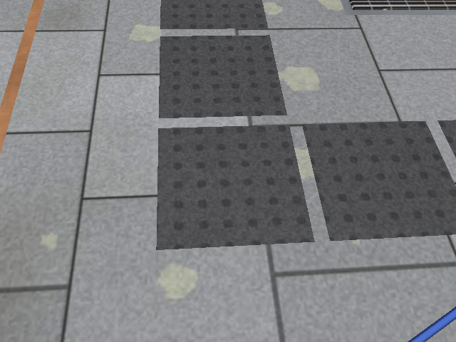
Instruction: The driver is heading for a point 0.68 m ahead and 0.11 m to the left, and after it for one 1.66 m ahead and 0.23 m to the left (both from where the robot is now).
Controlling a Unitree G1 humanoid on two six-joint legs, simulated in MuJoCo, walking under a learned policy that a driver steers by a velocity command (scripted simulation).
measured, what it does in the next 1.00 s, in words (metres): walks ahead, turning left: left foot, then right foot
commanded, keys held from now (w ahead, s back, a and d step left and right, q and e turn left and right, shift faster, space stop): q+shift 0.28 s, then shift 0.72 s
